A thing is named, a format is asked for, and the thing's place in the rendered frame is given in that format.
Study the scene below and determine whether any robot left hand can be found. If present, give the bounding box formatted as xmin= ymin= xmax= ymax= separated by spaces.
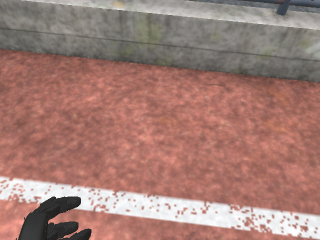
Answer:
xmin=16 ymin=196 xmax=92 ymax=240

